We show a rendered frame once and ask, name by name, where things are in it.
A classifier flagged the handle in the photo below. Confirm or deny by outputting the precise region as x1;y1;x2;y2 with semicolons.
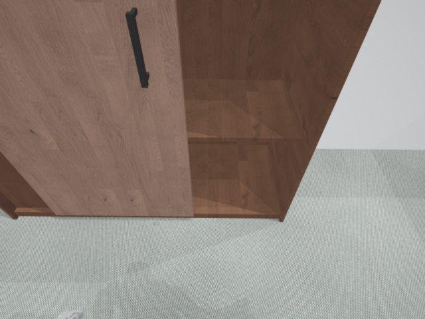
126;7;149;88

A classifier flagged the wardrobe door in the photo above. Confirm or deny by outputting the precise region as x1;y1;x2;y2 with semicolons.
0;0;194;217
0;152;49;207

